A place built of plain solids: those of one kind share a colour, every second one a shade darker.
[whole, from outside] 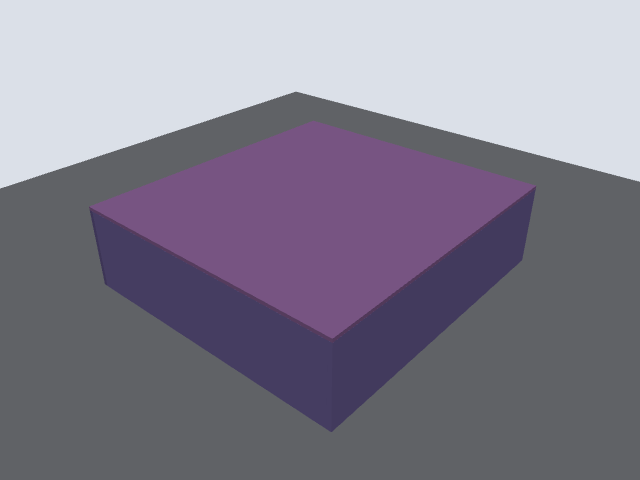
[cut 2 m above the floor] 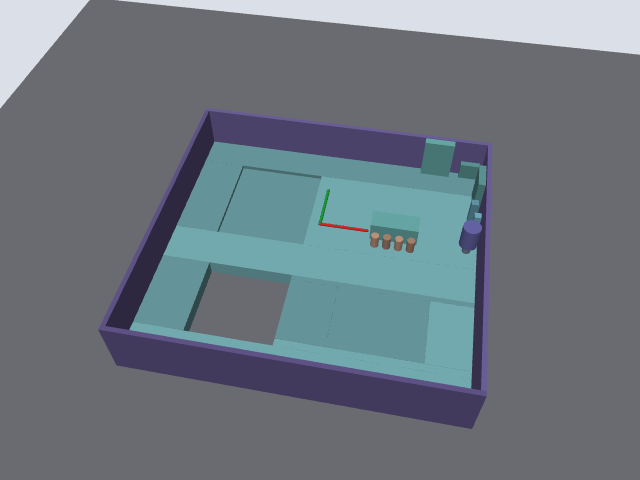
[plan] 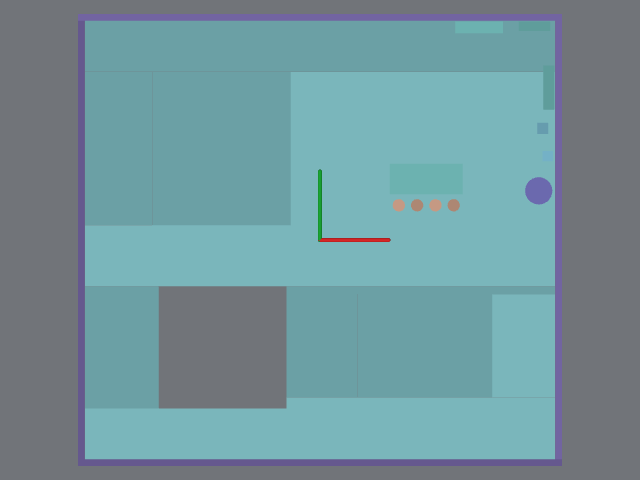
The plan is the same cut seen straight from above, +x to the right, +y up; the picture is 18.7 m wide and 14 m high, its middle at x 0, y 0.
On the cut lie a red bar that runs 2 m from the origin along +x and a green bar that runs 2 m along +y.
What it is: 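A home; one open living floor with 3 sunken areas, their rims bare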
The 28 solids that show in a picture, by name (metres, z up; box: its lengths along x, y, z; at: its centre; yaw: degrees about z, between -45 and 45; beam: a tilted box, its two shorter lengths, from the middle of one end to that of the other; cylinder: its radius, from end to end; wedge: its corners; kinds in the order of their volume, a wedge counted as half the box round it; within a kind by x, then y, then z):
{
 "floor_1": {"box": [1.97, 4.47, 0.75], "at": [-5.87, 2.67, 0.33]},
 "floor_2": {"box": [2.16, 3.56, 0.75], "at": [-5.78, -3.13, 0.33]},
 "floor_3": {"box": [4.04, 4.47, 0.57], "at": [-2.87, 2.67, 0.23]},
 "floor_4": {"box": [13.72, 1.48, 0.75], "at": [0.0, -5.66, 0.33]},
 "floor_5": {"box": [13.72, 1.78, 0.75], "at": [0.0, -0.46, 0.33]},
 "floor_6": {"box": [13.72, 1.49, 0.75], "at": [0.0, 5.65, 0.33]},
 "floor_7": {"box": [2.07, 3.0, 0.75], "at": [0.06, -3.09, 0.33]},
 "floor_8": {"box": [7.84, 0.33, 0.75], "at": [2.94, -4.75, 0.33]},
 "floor_9": {"box": [7.84, 0.24, 0.75], "at": [2.94, -1.47, 0.33]},
 "floor_10": {"box": [7.71, 4.47, 0.75], "at": [3.0, 2.67, 0.33]},
 "floor_11": {"box": [3.93, 3.0, 0.75], "at": [3.06, -3.09, 0.33]},
 "floor_12": {"box": [1.83, 3.0, 0.75], "at": [5.94, -3.09, 0.33]},
 "wall_1": {"box": [0.2, 12.79, 3.78], "at": [-6.96, 0.0, 1.84]},
 "wall_2": {"box": [14.12, 0.2, 3.78], "at": [0.0, -6.5, 1.84]},
 "wall_3": {"box": [14.12, 0.2, 3.78], "at": [0.0, 6.5, 1.84]},
 "wall_4": {"box": [0.2, 12.79, 3.78], "at": [6.96, 0.0, 1.84]},
 "roof_1": {"box": [14.12, 13.19, 0.16], "at": [0.0, 0.0, 3.81]},
 "case_1": {"box": [2.14, 0.89, 0.93], "at": [3.1, 1.78, 1.16]},
 "case_2": {"box": [1.4, 0.35, 2.1], "at": [4.64, 6.2, 1.75]},
 "case_3": {"box": [0.92, 0.28, 0.84], "at": [6.25, 6.23, 1.12]},
 "case_4": {"box": [0.32, 1.29, 1.89], "at": [6.68, 4.44, 1.64]},
 "bush_1": {"cylinder": 0.4, "from": [6.38, 1.43, 1.2], "to": [6.38, 1.43, 2.32]},
 "stool_1": {"cylinder": 0.18, "from": [2.3, 1.01, 0.7], "to": [2.3, 1.01, 1.35]},
 "stool_2": {"cylinder": 0.18, "from": [2.83, 1.01, 0.7], "to": [2.83, 1.01, 1.35]},
 "stool_3": {"cylinder": 0.18, "from": [3.37, 1.01, 0.7], "to": [3.37, 1.01, 1.35]},
 "stool_4": {"cylinder": 0.18, "from": [3.9, 1.01, 0.7], "to": [3.9, 1.01, 1.35]},
 "totem_1": {"box": [0.33, 0.33, 1.28], "at": [6.5, 3.26, 1.34]},
 "totem_2": {"box": [0.3, 0.3, 1.32], "at": [6.64, 2.45, 1.36]}
}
